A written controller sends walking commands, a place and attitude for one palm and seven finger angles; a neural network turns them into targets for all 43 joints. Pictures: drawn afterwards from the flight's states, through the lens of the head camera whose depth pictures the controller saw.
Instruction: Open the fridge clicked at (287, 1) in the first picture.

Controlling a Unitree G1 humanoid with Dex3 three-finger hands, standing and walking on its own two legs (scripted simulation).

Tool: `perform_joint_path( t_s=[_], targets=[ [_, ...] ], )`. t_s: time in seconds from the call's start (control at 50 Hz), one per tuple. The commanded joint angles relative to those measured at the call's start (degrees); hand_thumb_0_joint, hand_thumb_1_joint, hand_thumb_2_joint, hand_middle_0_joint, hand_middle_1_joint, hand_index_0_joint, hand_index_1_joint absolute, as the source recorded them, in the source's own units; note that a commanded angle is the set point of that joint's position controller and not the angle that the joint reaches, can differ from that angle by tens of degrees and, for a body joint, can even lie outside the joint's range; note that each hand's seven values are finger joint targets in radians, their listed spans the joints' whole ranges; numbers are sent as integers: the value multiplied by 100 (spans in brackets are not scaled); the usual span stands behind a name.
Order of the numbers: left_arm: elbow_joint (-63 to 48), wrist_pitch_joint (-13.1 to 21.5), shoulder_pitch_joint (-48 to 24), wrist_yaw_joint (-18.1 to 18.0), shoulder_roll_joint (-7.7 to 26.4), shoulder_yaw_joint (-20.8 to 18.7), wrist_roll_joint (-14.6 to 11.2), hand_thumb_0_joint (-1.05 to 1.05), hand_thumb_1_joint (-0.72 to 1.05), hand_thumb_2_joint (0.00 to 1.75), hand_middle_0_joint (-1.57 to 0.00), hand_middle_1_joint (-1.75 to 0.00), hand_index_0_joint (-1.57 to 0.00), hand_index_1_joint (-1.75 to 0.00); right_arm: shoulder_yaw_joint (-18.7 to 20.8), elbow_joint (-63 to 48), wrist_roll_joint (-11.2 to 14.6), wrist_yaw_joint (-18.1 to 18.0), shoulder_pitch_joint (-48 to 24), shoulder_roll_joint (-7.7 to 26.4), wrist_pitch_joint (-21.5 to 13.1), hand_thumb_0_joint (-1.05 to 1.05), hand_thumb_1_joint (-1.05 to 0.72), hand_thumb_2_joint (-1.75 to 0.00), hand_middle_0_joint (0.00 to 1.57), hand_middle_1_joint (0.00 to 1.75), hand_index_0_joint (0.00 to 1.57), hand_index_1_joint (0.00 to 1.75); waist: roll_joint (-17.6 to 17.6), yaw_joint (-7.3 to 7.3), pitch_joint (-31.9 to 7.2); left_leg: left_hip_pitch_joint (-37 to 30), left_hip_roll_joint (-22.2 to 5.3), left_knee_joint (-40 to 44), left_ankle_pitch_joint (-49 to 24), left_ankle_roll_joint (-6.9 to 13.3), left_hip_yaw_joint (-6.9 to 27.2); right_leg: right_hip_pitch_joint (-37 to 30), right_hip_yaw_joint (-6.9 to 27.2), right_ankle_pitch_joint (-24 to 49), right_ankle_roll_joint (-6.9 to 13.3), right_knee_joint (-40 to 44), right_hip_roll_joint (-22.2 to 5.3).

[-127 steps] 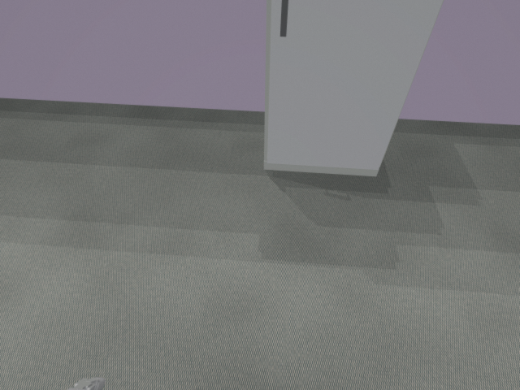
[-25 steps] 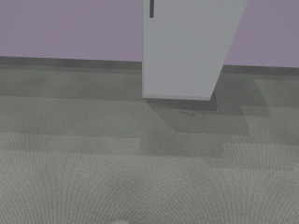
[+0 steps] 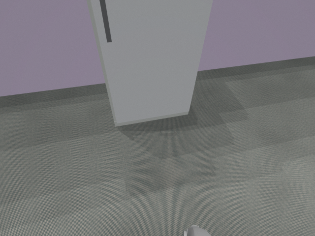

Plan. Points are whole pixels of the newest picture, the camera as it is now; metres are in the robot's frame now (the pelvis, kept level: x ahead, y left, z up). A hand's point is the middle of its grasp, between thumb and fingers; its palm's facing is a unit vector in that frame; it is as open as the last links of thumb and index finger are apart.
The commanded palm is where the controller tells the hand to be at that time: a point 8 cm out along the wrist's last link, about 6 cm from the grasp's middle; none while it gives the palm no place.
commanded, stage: walk to a spot facing it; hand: left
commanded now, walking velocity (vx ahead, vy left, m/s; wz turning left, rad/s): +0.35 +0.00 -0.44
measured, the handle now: (102, 2) +0.98 +0.30 +0.18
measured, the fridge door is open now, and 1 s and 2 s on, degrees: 0 0 0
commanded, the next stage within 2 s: turn to face it in 0.38 s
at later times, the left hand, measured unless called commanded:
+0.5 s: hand (116, 199) +0.26 +0.15 -0.17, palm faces -0.11 -0.97 -0.20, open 7.2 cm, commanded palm none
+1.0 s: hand (113, 158) +0.41 +0.19 -0.17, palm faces +0.07 -0.98 -0.19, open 7.3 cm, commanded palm none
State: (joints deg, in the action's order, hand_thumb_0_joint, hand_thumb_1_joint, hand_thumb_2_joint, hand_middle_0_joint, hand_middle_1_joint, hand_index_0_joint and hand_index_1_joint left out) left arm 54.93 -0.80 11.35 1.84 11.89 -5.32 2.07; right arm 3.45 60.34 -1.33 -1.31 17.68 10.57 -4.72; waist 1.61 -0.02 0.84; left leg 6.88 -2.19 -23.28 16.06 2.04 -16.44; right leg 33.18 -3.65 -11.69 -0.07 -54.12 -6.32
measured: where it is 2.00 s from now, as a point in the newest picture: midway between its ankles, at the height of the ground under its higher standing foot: (157, 211)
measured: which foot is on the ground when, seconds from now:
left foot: down 0.00-0.20, up 0.22-0.58, down 0.60-1.00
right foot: up 0.00-0.16, down 0.18-0.60, up 0.62-1.00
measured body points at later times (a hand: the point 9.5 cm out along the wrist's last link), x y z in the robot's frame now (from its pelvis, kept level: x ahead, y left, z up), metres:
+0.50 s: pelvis +0.21 -0.03 +0.00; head +0.22 -0.03 +0.45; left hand +0.27 +0.20 -0.16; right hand +0.23 -0.28 -0.15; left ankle +0.31 +0.09 -0.70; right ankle +0.17 -0.14 -0.74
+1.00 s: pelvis +0.31 +0.00 +0.00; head +0.34 +0.02 +0.45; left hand +0.40 +0.24 -0.15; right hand +0.34 -0.24 -0.14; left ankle +0.35 +0.06 -0.74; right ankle +0.31 -0.17 -0.68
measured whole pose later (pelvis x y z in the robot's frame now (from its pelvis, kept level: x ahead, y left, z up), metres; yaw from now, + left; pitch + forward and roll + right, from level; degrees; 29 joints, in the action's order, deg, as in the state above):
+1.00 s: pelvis +0.31 +0.00 +0.00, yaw +2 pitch +1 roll -2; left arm 55.3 -2.4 7.8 -1.1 11.0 -4.2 0.8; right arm 2.9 58.0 -1.1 -0.7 14.4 9.1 0.6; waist 0.7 -2.1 2.7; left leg 16.9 3.3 -25.6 9.2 5.1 -0.1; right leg 25.6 -0.3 -23.0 -5.0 -53.2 -3.6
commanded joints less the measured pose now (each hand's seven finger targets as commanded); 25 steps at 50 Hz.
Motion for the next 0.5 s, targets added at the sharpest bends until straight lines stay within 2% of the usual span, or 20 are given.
perform_joint_path(
  t_s=[0.0,0.04,0.08,0.1,0.12,0.14,0.16,0.18,0.2,0.22,0.24,0.26,0.3,0.36,0.42,0.46,0.48],
  targets=[
    [-458,91,-594,71,-5,104,13,0,90,90,-20,-30,-20,-30,106,-125,-49,25,609,697,-54,0,-90,-90,20,30,20,30,-577,-264,521,-395,-1783,1172,-1130,598,912,212,-118,24,25,1098,-35],
    [-545,125,-853,68,5,121,4,0,90,90,-20,-30,-20,-30,99,-60,-78,44,776,721,-14,0,-90,-90,20,30,20,30,-599,-341,556,-480,-1790,981,-1566,529,788,-37,-277,-86,104,1398,123],
    [-532,148,-805,74,53,112,0,0,90,90,-20,-30,-20,-30,82,-46,-86,40,740,795,20,0,-90,-90,20,30,20,30,-705,-239,525,-529,-1799,612,-2222,442,576,-468,-430,-265,227,1669,287],
    [-457,173,-524,65,129,99,0,0,90,90,-20,-30,-20,-30,83,-58,-74,39,671,853,39,0,-90,-90,20,30,20,30,-705,-61,354,-588,-1759,87,-2968,379,394,-924,-566,-370,311,1886,439],
    [-259,219,89,51,257,59,10,0,90,90,-20,-30,-20,-30,68,-81,-48,45,606,905,56,0,-90,-90,20,30,20,30,-530,239,-2,-347,-1556,-888,-3623,224,141,-1925,-735,-211,420,2228,679],
    [12,298,980,-1,649,-29,30,0,90,90,-20,-30,-20,-30,44,-125,12,104,535,836,52,0,-90,-90,20,30,20,30,-49,672,-582,578,-1356,-2317,-3254,-18,-59,-3508,-258,58,633,2489,375],
    [181,359,1803,-97,1427,-243,11,0,90,90,-20,-30,-20,-30,-35,-394,95,137,521,480,20,0,-90,-90,20,30,20,30,1262,919,-1342,2426,-503,-4262,375,-359,-104,-5028,2453,372,1304,2936,-1380],
    [254,335,1904,-142,1726,-258,-145,0,90,90,-20,-30,-20,-30,-10,-556,109,106,107,578,12,0,-90,-90,20,30,20,30,1157,892,-1360,3154,-290,-5283,1737,-331,729,-4935,3497,723,1753,3592,-1937],
    [113,330,1457,-166,1568,-208,-149,0,90,90,-20,-30,-20,-30,30,-566,78,98,-140,598,20,0,-90,-90,20,30,20,30,677,767,-934,3340,-509,-5594,1296,-297,1267,-4269,3175,290,1651,3740,-1811],
    [33,340,1006,-190,1276,-118,-137,0,90,90,-20,-30,-20,-30,36,-546,43,93,-224,546,58,0,-90,-90,20,30,20,30,369,525,-446,3366,-701,-5510,812,-316,1416,-3622,2753,132,1477,3846,-1625],
    [-33,360,610,-223,988,-48,-139,0,90,90,-20,-30,-20,-30,38,-433,-2,104,-167,501,127,0,-90,-90,20,30,20,30,-8,284,-113,3056,-886,-5122,469,-333,1472,-2897,2046,203,1276,3918,-1341],
    [-36,407,444,-232,811,18,-106,0,90,90,-20,-30,-20,-30,10,-335,-37,113,-5,385,194,0,-90,-90,20,30,20,30,110,97,25,2762,-893,-4795,312,-387,1403,-2390,1609,625,1116,3958,-1102],
    [32,461,342,-240,671,69,-74,0,90,90,-20,-30,-20,-30,-2,-194,-46,120,396,262,294,0,-90,-90,20,30,20,30,409,-167,-9,2401,-839,-4229,185,-479,1273,-2002,1030,1075,1026,3971,-840],
    [134,492,429,-236,589,63,-74,0,90,90,-20,-30,-20,-30,-14,-238,-31,166,320,121,331,0,-90,-90,20,30,20,30,426,-195,-7,2228,-744,-3348,-149,-538,1121,-1876,755,1050,1016,4032,-619],
    [266,484,636,-221,633,100,-74,0,90,90,-20,-30,-20,-30,-29,-425,-10,221,-250,138,276,0,-90,-90,20,30,20,30,503,-15,168,2100,-626,-2385,-250,-499,1039,-1971,923,676,1023,4064,-614],
    [331,465,681,-229,702,80,-64,0,90,90,-20,-30,-20,-30,-28,-494,14,232,-446,127,220,0,-90,-90,20,30,20,30,522,37,225,1783,-522,-1876,-238,-450,1000,-2001,980,698,980,3927,-690],
    [359,456,697,-237,706,88,-70,0,90,90,-20,-30,-20,-30,-39,-479,27,226,-442,138,206,0,-90,-90,20,30,20,30,484,12,220,1634,-435,-1628,-298,-408,963,-2130,894,863,916,3831,-677]
  ],
)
